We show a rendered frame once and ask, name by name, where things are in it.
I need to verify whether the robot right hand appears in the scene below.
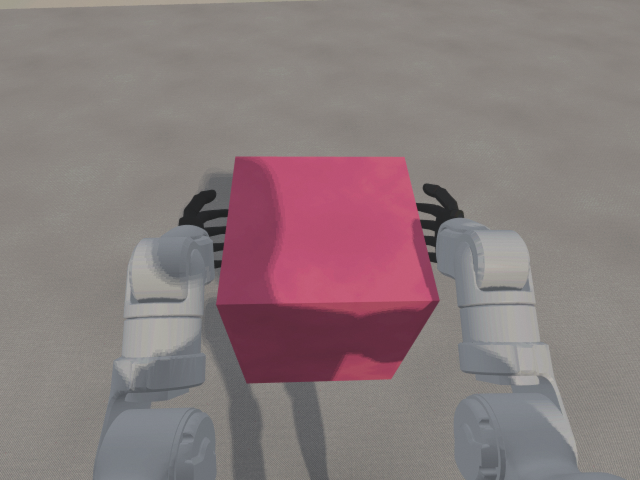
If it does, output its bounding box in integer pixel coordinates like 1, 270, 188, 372
416, 184, 464, 263

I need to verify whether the carton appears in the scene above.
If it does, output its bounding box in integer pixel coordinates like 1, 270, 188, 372
216, 156, 440, 383

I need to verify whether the right robot forearm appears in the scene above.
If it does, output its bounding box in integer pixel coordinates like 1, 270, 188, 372
436, 218, 578, 466

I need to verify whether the robot left hand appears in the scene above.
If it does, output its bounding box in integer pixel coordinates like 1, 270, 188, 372
178, 190, 228, 269

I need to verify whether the left robot upper arm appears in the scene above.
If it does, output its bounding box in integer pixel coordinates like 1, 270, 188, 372
94, 407, 217, 480

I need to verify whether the left robot forearm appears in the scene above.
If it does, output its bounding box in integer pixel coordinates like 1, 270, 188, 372
93, 225, 215, 480

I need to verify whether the right robot upper arm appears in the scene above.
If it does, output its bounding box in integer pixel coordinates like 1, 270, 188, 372
454, 393, 626, 480

